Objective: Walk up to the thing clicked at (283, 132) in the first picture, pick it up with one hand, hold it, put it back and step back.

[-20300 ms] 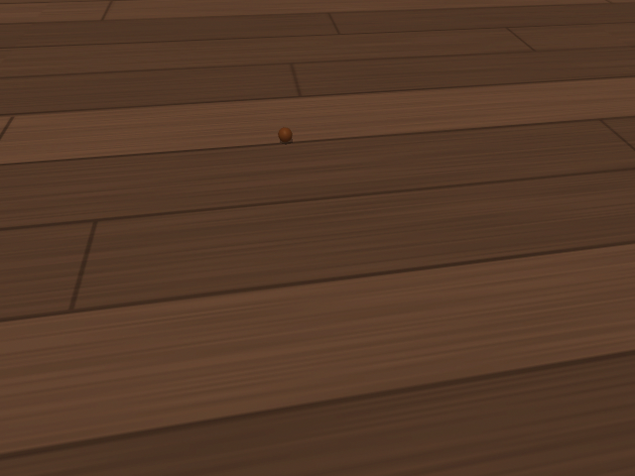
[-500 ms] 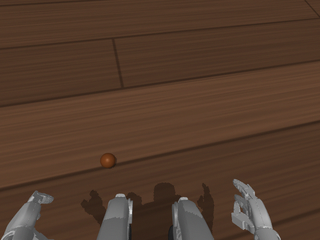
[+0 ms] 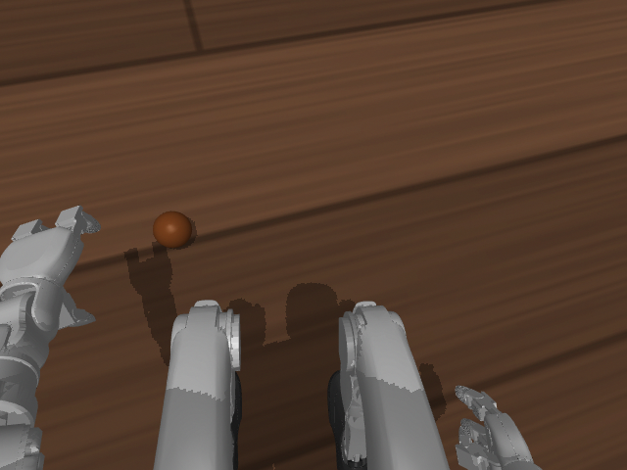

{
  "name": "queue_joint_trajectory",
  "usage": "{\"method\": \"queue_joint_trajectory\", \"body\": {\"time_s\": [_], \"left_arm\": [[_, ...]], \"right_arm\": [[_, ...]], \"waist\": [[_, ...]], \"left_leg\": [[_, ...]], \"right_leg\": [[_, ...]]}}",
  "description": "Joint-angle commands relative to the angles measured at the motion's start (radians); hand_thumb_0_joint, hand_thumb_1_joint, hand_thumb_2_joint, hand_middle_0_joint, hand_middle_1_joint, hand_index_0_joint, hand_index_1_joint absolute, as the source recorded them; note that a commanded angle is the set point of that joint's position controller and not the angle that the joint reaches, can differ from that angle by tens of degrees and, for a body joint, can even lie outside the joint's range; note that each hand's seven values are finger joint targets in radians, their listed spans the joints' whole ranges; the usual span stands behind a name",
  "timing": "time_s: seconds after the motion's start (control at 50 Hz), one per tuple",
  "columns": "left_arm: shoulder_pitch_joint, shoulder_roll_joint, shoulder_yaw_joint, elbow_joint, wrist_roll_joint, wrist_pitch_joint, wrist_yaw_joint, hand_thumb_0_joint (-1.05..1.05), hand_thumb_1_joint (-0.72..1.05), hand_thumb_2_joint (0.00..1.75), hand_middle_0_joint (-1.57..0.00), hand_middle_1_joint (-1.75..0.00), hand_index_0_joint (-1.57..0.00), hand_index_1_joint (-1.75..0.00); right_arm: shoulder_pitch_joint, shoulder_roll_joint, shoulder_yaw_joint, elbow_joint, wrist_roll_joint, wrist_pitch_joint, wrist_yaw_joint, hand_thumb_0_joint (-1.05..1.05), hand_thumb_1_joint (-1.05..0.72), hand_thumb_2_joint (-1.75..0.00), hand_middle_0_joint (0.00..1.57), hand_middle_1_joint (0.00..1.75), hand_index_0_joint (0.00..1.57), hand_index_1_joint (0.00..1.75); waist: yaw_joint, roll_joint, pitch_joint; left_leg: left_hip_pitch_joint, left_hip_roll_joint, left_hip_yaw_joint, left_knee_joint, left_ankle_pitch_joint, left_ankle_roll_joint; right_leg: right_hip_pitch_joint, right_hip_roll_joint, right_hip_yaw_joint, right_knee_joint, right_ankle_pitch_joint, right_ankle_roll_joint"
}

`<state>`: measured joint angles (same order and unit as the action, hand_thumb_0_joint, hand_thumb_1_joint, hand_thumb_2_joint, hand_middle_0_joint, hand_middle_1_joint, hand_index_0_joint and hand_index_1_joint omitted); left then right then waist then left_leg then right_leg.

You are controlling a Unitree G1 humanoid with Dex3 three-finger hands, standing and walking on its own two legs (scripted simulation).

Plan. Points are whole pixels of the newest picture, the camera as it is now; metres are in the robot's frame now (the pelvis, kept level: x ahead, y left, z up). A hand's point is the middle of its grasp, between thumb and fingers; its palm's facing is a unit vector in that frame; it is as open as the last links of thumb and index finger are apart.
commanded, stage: rise first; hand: left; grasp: from above
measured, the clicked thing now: (172, 229) +0.51 +0.26 -0.39
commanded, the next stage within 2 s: none
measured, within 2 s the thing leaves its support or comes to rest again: neither
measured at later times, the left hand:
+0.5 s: hand (101, 249) +0.42 +0.32 -0.22, palm faces -0.44 -0.07 -0.89, open 13.8 cm
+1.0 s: hand (119, 237) +0.45 +0.31 -0.25, palm faces -0.44 -0.07 -0.90, open 14.3 cm
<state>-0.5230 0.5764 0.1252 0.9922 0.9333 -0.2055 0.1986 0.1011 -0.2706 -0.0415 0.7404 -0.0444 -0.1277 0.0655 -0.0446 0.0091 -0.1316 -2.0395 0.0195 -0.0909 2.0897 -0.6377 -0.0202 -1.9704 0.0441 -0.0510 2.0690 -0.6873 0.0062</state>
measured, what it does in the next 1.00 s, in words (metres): lowers itself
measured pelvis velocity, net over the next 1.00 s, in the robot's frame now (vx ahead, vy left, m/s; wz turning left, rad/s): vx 0.01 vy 0.01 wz -0.08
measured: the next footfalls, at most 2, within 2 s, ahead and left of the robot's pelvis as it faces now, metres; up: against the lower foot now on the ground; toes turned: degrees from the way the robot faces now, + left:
none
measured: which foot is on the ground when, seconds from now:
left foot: down 0.00-1.00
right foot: down 0.00-1.00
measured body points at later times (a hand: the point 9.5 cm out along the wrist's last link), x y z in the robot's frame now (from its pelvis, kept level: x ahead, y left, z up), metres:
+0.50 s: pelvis +0.00 +0.01 -0.06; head +0.22 +0.07 +0.33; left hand +0.44 +0.32 -0.17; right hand +0.07 -0.27 -0.18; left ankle +0.09 +0.13 -0.39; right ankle +0.09 -0.12 -0.39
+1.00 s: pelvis +0.01 +0.01 -0.08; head +0.25 +0.07 +0.29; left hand +0.47 +0.31 -0.20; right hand +0.07 -0.27 -0.20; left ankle +0.09 +0.13 -0.39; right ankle +0.09 -0.12 -0.39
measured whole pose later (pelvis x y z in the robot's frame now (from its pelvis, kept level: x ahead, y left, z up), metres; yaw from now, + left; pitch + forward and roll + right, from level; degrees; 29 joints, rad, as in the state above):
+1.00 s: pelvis +0.01 +0.01 -0.08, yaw -4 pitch +34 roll -8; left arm -0.86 0.76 0.14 1.37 1.24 -0.26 0.40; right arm 0.11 -0.25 0.04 0.77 -0.14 -0.04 0.12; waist -0.18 -0.03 -0.05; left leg -2.29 0.02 -0.14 2.37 -0.68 -0.01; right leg -2.20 0.07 -0.09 2.31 -0.71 0.03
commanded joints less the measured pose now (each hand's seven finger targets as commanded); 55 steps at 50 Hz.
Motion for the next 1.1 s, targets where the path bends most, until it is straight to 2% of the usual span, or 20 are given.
{"method": "queue_joint_trajectory", "body": {"time_s": [0.0, 0.04, 0.08, 0.12, 0.14, 0.22, 0.24, 0.32, 0.34, 0.36, 0.42, 0.46, 0.56, 0.6, 0.7, 0.72, 0.86, 1.04, 1.06, 1.08], "left_arm": [[-0.285, 0.332, 0.063, -0.068, 0.054, -0.023, 0.057, 0.0, -0.48, 0.98, -0.12, -0.98, -0.12, -0.99], [-0.304, 0.343, 0.063, -0.022, 0.075, -0.031, 0.069, 0.0, -0.49, 0.98, -0.1, -0.99, -0.1, -0.99], [-0.349, 0.349, 0.045, 0.002, 0.106, -0.038, 0.074, 0.0, -0.48, 0.97, -0.12, -0.96, -0.12, -0.96], [-0.367, 0.378, 0.053, 0.043, 0.136, -0.045, 0.087, 0.0, -0.49, 0.98, -0.13, -0.95, -0.12, -0.95], [-0.389, 0.366, 0.041, 0.051, 0.143, -0.049, 0.095, 0.0, -0.48, 0.97, -0.13, -0.94, -0.13, -0.94], [-0.422, 0.392, 0.045, 0.093, 0.2, -0.063, 0.12, 0.0, -0.49, 0.97, -0.13, -0.93, -0.12, -0.94], [-0.451, 0.388, 0.033, 0.093, 0.208, -0.067, 0.127, 0.0, -0.49, 0.98, -0.13, -0.92, -0.12, -0.93], [-0.482, 0.41, 0.046, 0.125, 0.254, -0.077, 0.158, 0.0, -0.49, 0.97, -0.14, -0.91, -0.13, -0.92], [-0.499, 0.423, 0.055, 0.113, 0.261, -0.078, 0.167, 0.0, -0.48, 0.96, -0.14, -0.91, -0.14, -0.92], [-0.51, 0.407, 0.038, 0.12, 0.269, -0.079, 0.174, 0.0, -0.48, 0.96, -0.14, -0.92, -0.13, -0.92], [-0.536, 0.418, 0.043, 0.144, 0.289, -0.08, 0.196, 0.0, -0.48, 0.96, -0.15, -0.91, -0.14, -0.92], [-0.529, 0.431, 0.052, 0.164, 0.304, -0.077, 0.207, 0.0, -0.49, 0.96, -0.15, -0.91, -0.14, -0.92], [-0.567, 0.425, 0.047, 0.189, 0.307, -0.071, 0.225, 0.0, -0.5, 0.97, -0.13, -0.94, -0.12, -0.95], [-0.564, 0.43, 0.05, 0.212, 0.306, -0.061, 0.229, 0.0, -0.54, 1.0, -0.11, -0.96, -0.1, -0.97], [-0.603, 0.435, 0.041, 0.233, 0.304, -0.053, 0.235, 0.0, -0.58, 1.03, -0.07, -0.99, -0.06, -1.0], [-0.584, 0.437, 0.045, 0.245, 0.305, -0.049, 0.235, 0.0, -0.59, 1.04, -0.08, -0.98, -0.06, -1.0], [-0.595, 0.454, 0.056, 0.224, 0.298, -0.048, 0.237, 0.0, -0.59, 1.04, -0.06, -1.01, -0.06, -1.02], [-0.595, 0.458, 0.057, 0.24, 0.297, -0.043, 0.237, 0.0, -0.58, 1.03, -0.06, -1.01, -0.05, -1.02], [-0.598, 0.467, 0.057, 0.238, 0.298, -0.044, 0.237, 0.0, -0.61, 1.11, -0.08, -0.96, -0.03, -1.0], [-0.591, 0.454, 0.055, 0.236, 0.293, -0.043, 0.239, 0.0, -0.61, 1.06, -0.07, -0.99, -0.05, -1.01]], "right_arm": [[0.144, -0.191, -0.069, -0.072, -0.004, 0.004, -0.012, 0.0, -0.88, -0.9, 0.2, 0.3, 0.2, 0.3], [0.147, -0.198, -0.064, -0.063, -0.006, 0.018, -0.009, 0.0, -0.88, -0.9, 0.2, 0.3, 0.2, 0.3], [0.158, -0.201, -0.057, -0.058, -0.011, 0.033, -0.005, 0.0, -0.89, -0.9, 0.2, 0.3, 0.2, 0.3], [0.155, -0.203, -0.054, -0.053, -0.016, 0.046, -0.004, 0.0, -0.89, -0.9, 0.2, 0.3, 0.2, 0.3], [0.153, -0.202, -0.049, -0.05, -0.021, 0.05, -0.001, 0.0, -0.9, -0.9, 0.2, 0.3, 0.2, 0.3], [0.165, -0.211, -0.04, -0.034, -0.034, 0.065, 0.007, 0.0, -0.9, -0.9, 0.2, 0.3, 0.2, 0.3], [0.166, -0.213, -0.039, -0.031, -0.037, 0.067, 0.009, 0.0, -0.9, -0.9, 0.2, 0.3, 0.2, 0.3], [0.179, -0.216, -0.033, -0.013, -0.051, 0.077, 0.016, 0.0, -0.9, -0.9, 0.2, 0.3, 0.2, 0.3], [0.179, -0.22, -0.036, -0.009, -0.055, 0.078, 0.017, 0.0, -0.9, -0.9, 0.2, 0.3, 0.2, 0.3], [0.178, -0.217, -0.034, -0.006, -0.059, 0.079, 0.019, 0.0, -0.9, -0.9, 0.2, 0.3, 0.2, 0.3], [0.186, -0.219, -0.036, 0.006, -0.068, 0.083, 0.021, 0.0, -0.9, -0.9, 0.2, 0.3, 0.2, 0.3], [0.191, -0.214, -0.031, 0.01, -0.075, 0.085, 0.022, 0.0, -0.91, -0.91, 0.2, 0.3, 0.2, 0.3], [0.192, -0.211, -0.022, 0.012, -0.088, 0.086, 0.029, 0.0, -0.91, -0.9, 0.2, 0.3, 0.2, 0.3], [0.192, -0.207, -0.017, 0.015, -0.088, 0.084, 0.029, 0.0, -0.91, -0.9, 0.2, 0.3, 0.2, 0.3], [0.184, -0.214, -0.009, 0.015, -0.093, 0.08, 0.032, 0.0, -0.91, -0.9, 0.2, 0.3, 0.2, 0.3], [0.184, -0.209, -0.005, 0.014, -0.093, 0.08, 0.032, 0.0, -0.91, -0.9, 0.2, 0.3, 0.2, 0.3], [0.194, -0.209, 0.003, 0.012, -0.094, 0.085, 0.034, 0.0, -0.91, -0.9, 0.2, 0.3, 0.2, 0.3], [0.205, -0.225, 0.011, 0.009, -0.096, 0.088, 0.038, 0.0, -0.9, -0.9, 0.2, 0.3, 0.2, 0.3], [0.203, -0.224, 0.011, 0.006, -0.096, 0.09, 0.041, 0.0, -0.91, -0.9, 0.2, 0.3, 0.2, 0.3], [0.205, -0.225, 0.012, 0.006, -0.098, 0.088, 0.04, 0.0, -0.91, -0.9, 0.2, 0.3, 0.2, 0.3]], "waist": [[-0.014, 0.078, -0.638], [-0.019, 0.091, -0.585], [-0.032, 0.131, -0.585], [-0.032, 0.128, -0.553], [-0.043, 0.142, -0.535], [-0.041, 0.186, -0.563], [-0.055, 0.194, -0.552], [-0.059, 0.219, -0.581], [-0.056, 0.231, -0.598], [-0.064, 0.248, -0.595], [-0.079, 0.236, -0.601], [-0.073, 0.219, -0.616], [-0.096, 0.223, -0.616], [-0.094, 0.217, -0.61], [-0.112, 0.226, -0.589], [-0.103, 0.225, -0.581], [-0.114, 0.231, -0.617], [-0.126, 0.245, -0.588], [-0.129, 0.262, -0.59], [-0.127, 0.265, -0.584]], "left_leg": [[0.407, -0.027, 0.074, -0.192, 0.039, 0.055], [0.387, -0.025, 0.058, -0.191, -0.007, 0.054], [0.392, -0.022, 0.048, -0.181, -0.01, 0.05], [0.37, -0.024, 0.043, -0.17, -0.027, 0.05], [0.356, -0.024, 0.045, -0.162, -0.035, 0.05], [0.387, -0.021, 0.034, -0.136, 0.018, 0.043], [0.37, -0.021, 0.034, -0.127, 0.007, 0.044], [0.386, -0.019, 0.033, -0.095, 0.05, 0.042], [0.409, -0.016, 0.027, -0.096, 0.058, 0.038], [0.406, -0.015, 0.033, -0.083, 0.07, 0.039], [0.387, -0.014, 0.037, -0.054, 0.09, 0.042], [0.373, -0.017, 0.047, -0.032, 0.109, 0.045], [0.344, -0.012, 0.045, -0.003, 0.122, 0.05], [0.341, -0.012, 0.045, 0.001, 0.125, 0.051], [0.305, -0.008, 0.036, 0.014, 0.081, 0.051], [0.303, -0.01, 0.043, 0.021, 0.093, 0.052], [0.294, -0.007, 0.043, 0.051, 0.143, 0.052], [0.291, -0.003, 0.031, 0.051, 0.123, 0.048], [0.288, -0.003, 0.032, 0.054, 0.128, 0.048], [0.304, -0.003, 0.026, 0.045, 0.129, 0.045]], "right_leg": [[0.282, 0.015, -0.024, -0.273, 0.064, -0.037], [0.217, 0.014, -0.04, -0.248, 0.022, -0.041], [0.178, 0.015, -0.052, -0.213, 0.031, -0.045], [0.144, 0.016, -0.058, -0.198, 0.015, -0.048], [0.126, 0.014, -0.057, -0.194, 0.011, -0.047], [0.081, 0.013, -0.073, -0.137, 0.064, -0.051], [0.067, 0.014, -0.074, -0.134, 0.059, -0.051], [0.049, 0.014, -0.082, -0.096, 0.096, -0.049], [0.038, 0.013, -0.084, -0.086, 0.103, -0.051], [0.034, 0.013, -0.083, -0.081, 0.117, -0.048], [0.03, 0.017, -0.085, -0.071, 0.139, -0.046], [0.056, 0.02, -0.082, -0.073, 0.156, -0.046], [0.06, 0.023, -0.09, -0.047, 0.175, -0.039], [0.061, 0.024, -0.089, -0.051, 0.179, -0.041], [0.025, 0.026, -0.096, -0.032, 0.147, -0.042], [0.038, 0.027, -0.092, -0.037, 0.159, -0.042], [0.073, 0.033, -0.092, -0.019, 0.215, -0.039], [0.043, 0.034, -0.106, 0.0, 0.196, -0.041], [0.05, 0.034, -0.105, 0.0, 0.202, -0.041], [0.038, 0.032, -0.108, 0.007, 0.202, -0.043]]}}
